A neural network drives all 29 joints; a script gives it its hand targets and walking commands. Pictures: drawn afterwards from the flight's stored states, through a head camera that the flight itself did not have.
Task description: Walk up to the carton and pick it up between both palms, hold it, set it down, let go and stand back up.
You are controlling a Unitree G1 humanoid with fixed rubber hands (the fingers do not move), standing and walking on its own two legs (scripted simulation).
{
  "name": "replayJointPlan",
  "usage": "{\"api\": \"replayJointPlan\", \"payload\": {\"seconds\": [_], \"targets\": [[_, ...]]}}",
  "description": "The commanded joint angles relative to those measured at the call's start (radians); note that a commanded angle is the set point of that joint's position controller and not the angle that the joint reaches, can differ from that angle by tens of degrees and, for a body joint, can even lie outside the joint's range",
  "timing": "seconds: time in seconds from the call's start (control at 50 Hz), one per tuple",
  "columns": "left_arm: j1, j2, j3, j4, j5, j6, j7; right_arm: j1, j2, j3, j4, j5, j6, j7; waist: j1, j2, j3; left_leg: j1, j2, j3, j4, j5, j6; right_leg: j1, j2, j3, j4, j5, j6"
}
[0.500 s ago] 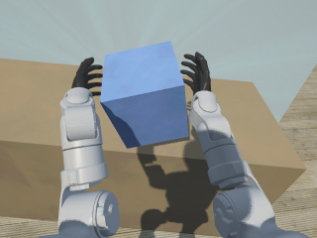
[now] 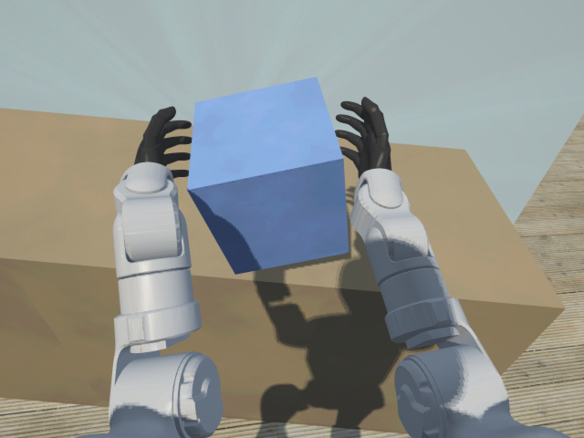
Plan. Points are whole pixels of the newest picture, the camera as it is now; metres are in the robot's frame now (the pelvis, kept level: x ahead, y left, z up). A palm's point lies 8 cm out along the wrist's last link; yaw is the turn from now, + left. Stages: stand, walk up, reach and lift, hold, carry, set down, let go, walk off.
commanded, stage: hold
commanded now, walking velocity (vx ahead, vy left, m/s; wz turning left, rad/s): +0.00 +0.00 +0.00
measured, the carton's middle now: (274, 179) +0.43 -0.02 +0.18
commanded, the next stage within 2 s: none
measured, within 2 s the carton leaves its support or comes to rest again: neither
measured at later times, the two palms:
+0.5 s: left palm (152, 175) +0.37 +0.13 +0.23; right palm (370, 165) +0.36 -0.13 +0.24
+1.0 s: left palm (153, 171) +0.37 +0.13 +0.23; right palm (370, 160) +0.36 -0.13 +0.25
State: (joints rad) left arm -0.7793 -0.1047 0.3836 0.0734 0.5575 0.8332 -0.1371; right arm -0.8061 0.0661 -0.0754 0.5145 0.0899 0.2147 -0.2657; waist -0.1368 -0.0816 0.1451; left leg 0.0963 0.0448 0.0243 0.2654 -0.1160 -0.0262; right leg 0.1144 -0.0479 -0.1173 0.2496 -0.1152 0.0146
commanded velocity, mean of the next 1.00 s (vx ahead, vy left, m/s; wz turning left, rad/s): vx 0.00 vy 0.00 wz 0.00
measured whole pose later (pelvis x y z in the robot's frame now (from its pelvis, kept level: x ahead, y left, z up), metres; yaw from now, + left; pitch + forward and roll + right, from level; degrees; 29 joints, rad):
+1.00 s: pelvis +0.00 +0.00 +0.00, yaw +1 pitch -14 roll +0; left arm -0.76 -0.11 0.38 0.06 0.56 0.83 -0.15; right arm -0.80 0.07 -0.07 0.50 0.10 0.22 -0.28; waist -0.14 -0.09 0.14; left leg 0.10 0.05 0.02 0.27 -0.12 -0.03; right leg 0.14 -0.04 -0.12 0.24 -0.12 0.01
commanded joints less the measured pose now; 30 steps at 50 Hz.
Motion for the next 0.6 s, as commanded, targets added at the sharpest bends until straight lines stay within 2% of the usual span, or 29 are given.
{"api": "replayJointPlan", "payload": {"seconds": [0.0,0.06,0.1,0.14,0.16,0.2,0.22,0.24,0.26,0.28,0.34,0.4,0.42,0.46,0.48,0.52,0.54,0.56,0.58], "targets": [[-0.504,-0.378,-0.318,-0.005,-0.164,-0.067,-0.140,-0.564,0.400,0.276,-0.138,0.044,-0.020,0.153,0.000,0.048,-0.294,-0.083,-0.081,0.093,-0.057,0.009,0.055,0.129,0.095,-0.041,-0.007,0.018,0.012],[-0.492,-0.372,-0.297,0.031,-0.145,-0.061,-0.148,-0.540,0.392,0.247,-0.095,0.025,-0.012,0.150,-0.009,0.053,-0.248,-0.096,-0.080,0.099,-0.071,-0.020,0.058,0.127,0.094,-0.044,-0.014,0.002,0.014],[-0.505,-0.373,-0.297,0.031,-0.150,-0.068,-0.152,-0.559,0.405,0.252,-0.111,0.027,-0.017,0.148,-0.005,0.045,-0.282,-0.090,-0.085,0.101,-0.067,-0.003,0.060,0.141,0.092,-0.042,-0.013,0.025,0.016],[-0.504,-0.379,-0.320,-0.011,-0.161,-0.073,-0.148,-0.563,0.408,0.269,-0.138,0.041,-0.025,0.144,-0.005,0.058,-0.330,-0.053,-0.090,0.100,-0.041,0.074,0.049,0.138,0.093,-0.043,-0.007,0.080,0.015],[-0.490,-0.379,-0.308,-0.007,-0.150,-0.066,-0.147,-0.544,0.402,0.274,-0.110,0.051,-0.019,0.144,-0.002,0.070,-0.309,-0.038,-0.090,0.097,-0.036,0.104,0.041,0.134,0.093,-0.042,-0.011,0.094,0.010],[-0.475,-0.379,-0.323,-0.035,-0.161,-0.065,-0.148,-0.534,0.400,0.288,-0.148,0.060,-0.019,0.135,-0.010,0.060,-0.325,-0.018,-0.093,0.096,-0.021,0.140,0.036,0.146,0.091,-0.042,-0.006,0.145,0.016],[-0.453,-0.374,-0.308,-0.025,-0.150,-0.058,-0.150,-0.526,0.396,0.300,-0.140,0.064,-0.013,0.132,0.002,0.052,-0.309,-0.020,-0.092,0.097,-0.024,0.143,0.035,0.154,0.093,-0.045,-0.011,0.148,0.017],[-0.465,-0.376,-0.316,-0.033,-0.154,-0.058,-0.153,-0.516,0.397,0.302,-0.143,0.064,-0.010,0.130,-0.011,0.053,-0.296,-0.018,-0.091,0.095,-0.023,0.139,0.034,0.153,0.092,-0.043,-0.010,0.147,0.017],[-0.443,-0.383,-0.330,-0.048,-0.159,-0.057,-0.153,-0.513,0.394,0.308,-0.161,0.071,-0.013,0.129,-0.006,0.057,-0.306,-0.014,-0.090,0.093,-0.021,0.156,0.029,0.156,0.096,-0.044,-0.009,0.154,0.015],[-0.453,-0.389,-0.343,-0.064,-0.166,-0.058,-0.154,-0.496,0.390,0.311,-0.166,0.077,-0.010,0.129,-0.023,0.068,-0.296,-0.009,-0.088,0.088,-0.017,0.162,0.025,0.154,0.097,-0.045,-0.007,0.160,0.014],[-0.452,-0.387,-0.349,-0.085,-0.167,-0.052,-0.149,-0.492,0.386,0.324,-0.175,0.085,-0.006,0.133,-0.012,0.080,-0.292,-0.012,-0.084,0.086,-0.020,0.163,0.022,0.148,0.100,-0.044,-0.006,0.145,0.010],[-0.471,-0.390,-0.378,-0.105,-0.187,-0.057,-0.146,-0.506,0.387,0.333,-0.204,0.085,-0.009,0.130,-0.027,0.076,-0.309,-0.014,-0.084,0.083,-0.023,0.149,0.022,0.151,0.103,-0.045,-0.002,0.131,0.010],[-0.453,-0.384,-0.360,-0.089,-0.175,-0.054,-0.143,-0.506,0.380,0.326,-0.188,0.084,-0.005,0.132,-0.012,0.080,-0.289,-0.028,-0.082,0.080,-0.027,0.136,0.024,0.148,0.100,-0.048,-0.006,0.117,0.012],[-0.474,-0.390,-0.374,-0.088,-0.185,-0.056,-0.142,-0.514,0.384,0.319,-0.192,0.079,-0.008,0.136,-0.027,0.077,-0.300,-0.025,-0.082,0.081,-0.027,0.118,0.024,0.138,0.101,-0.045,-0.004,0.099,0.008],[-0.470,-0.383,-0.352,-0.068,-0.172,-0.052,-0.142,-0.496,0.380,0.307,-0.151,0.070,-0.001,0.140,-0.020,0.082,-0.259,-0.040,-0.080,0.081,-0.042,0.087,0.028,0.126,0.098,-0.043,-0.013,0.070,0.008],[-0.481,-0.390,-0.361,-0.059,-0.173,-0.057,-0.141,-0.515,0.384,0.298,-0.159,0.065,-0.007,0.147,-0.020,0.087,-0.282,-0.057,-0.075,0.083,-0.048,0.065,0.032,0.134,0.102,-0.046,-0.004,0.051,0.004],[-0.473,-0.382,-0.341,-0.047,-0.166,-0.056,-0.138,-0.534,0.381,0.296,-0.156,0.065,-0.007,0.151,-0.001,0.083,-0.273,-0.067,-0.074,0.083,-0.051,0.054,0.037,0.132,0.102,-0.045,-0.002,0.040,0.006],[-0.489,-0.380,-0.339,-0.039,-0.167,-0.058,-0.139,-0.549,0.389,0.294,-0.159,0.058,-0.011,0.151,-0.004,0.067,-0.276,-0.076,-0.076,0.088,-0.054,0.039,0.044,0.139,0.101,-0.045,-0.003,0.037,0.009],[-0.487,-0.381,-0.334,-0.036,-0.162,-0.058,-0.135,-0.557,0.393,0.295,-0.152,0.061,-0.013,0.155,0.007,0.073,-0.291,-0.081,-0.074,0.089,-0.059,0.040,0.047,0.137,0.102,-0.045,-0.003,0.033,0.008]]}}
